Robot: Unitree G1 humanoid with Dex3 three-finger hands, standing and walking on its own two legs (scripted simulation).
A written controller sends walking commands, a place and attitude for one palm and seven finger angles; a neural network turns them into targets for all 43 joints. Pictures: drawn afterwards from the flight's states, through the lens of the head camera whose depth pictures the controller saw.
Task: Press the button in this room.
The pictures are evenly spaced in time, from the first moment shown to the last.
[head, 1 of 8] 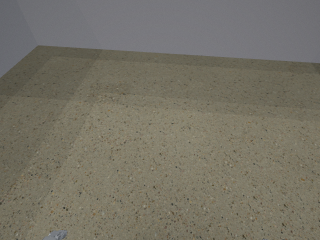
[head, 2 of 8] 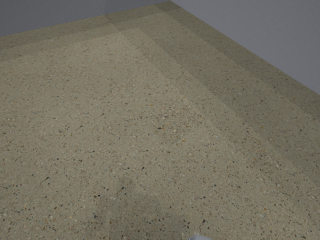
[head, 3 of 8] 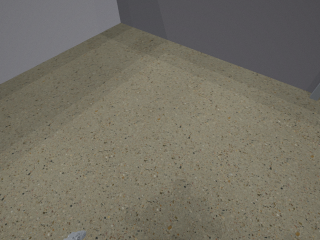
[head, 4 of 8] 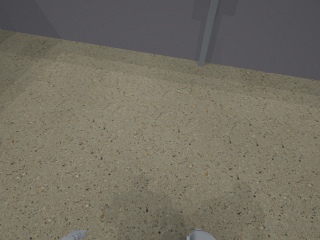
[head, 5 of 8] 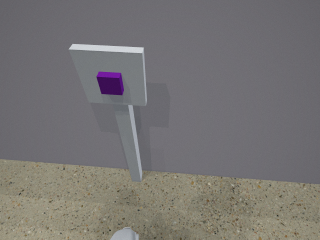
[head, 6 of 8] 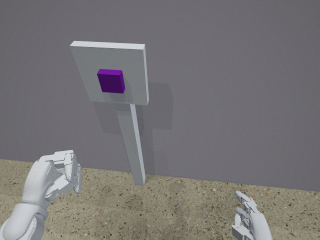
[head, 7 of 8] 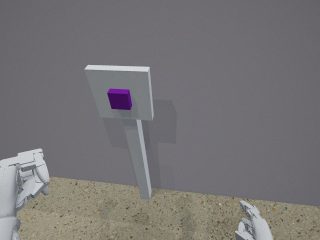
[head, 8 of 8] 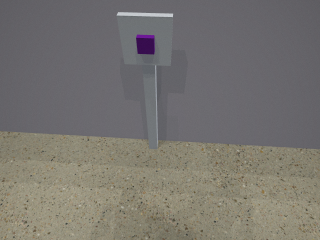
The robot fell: no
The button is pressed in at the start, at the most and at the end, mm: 0 13 0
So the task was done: yes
